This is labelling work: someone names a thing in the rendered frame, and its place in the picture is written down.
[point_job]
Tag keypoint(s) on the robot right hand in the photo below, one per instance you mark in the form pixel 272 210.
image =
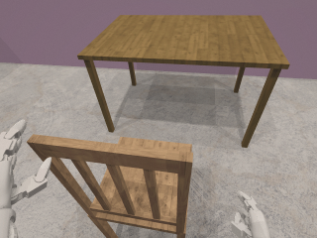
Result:
pixel 255 224

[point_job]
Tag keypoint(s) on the robot left hand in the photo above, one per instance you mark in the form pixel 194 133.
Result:
pixel 10 144

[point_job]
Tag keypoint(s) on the robot left forearm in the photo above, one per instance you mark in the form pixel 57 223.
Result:
pixel 7 227

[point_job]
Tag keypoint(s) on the table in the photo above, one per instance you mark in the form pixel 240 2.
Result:
pixel 216 40

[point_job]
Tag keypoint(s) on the chair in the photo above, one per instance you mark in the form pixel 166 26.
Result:
pixel 146 183

